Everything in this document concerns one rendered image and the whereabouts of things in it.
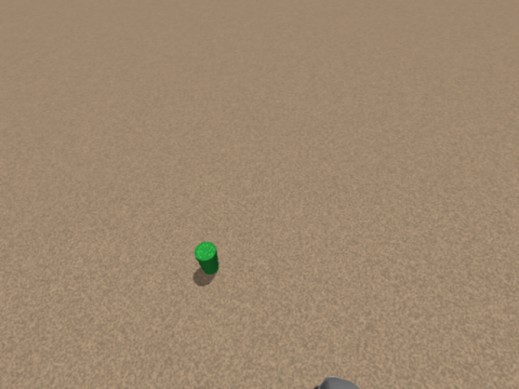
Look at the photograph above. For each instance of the cup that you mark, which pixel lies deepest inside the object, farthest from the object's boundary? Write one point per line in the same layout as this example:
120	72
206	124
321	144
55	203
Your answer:
206	255

